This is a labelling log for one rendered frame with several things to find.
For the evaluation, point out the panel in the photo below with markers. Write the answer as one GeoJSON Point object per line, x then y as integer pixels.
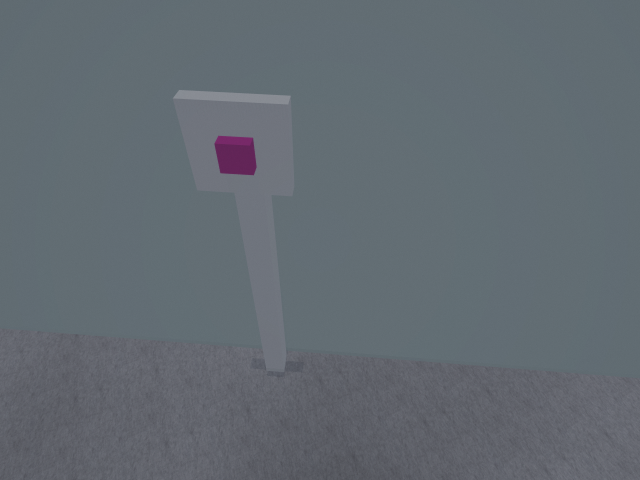
{"type": "Point", "coordinates": [203, 116]}

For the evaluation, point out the button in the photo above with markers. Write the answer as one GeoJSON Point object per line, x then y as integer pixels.
{"type": "Point", "coordinates": [236, 155]}

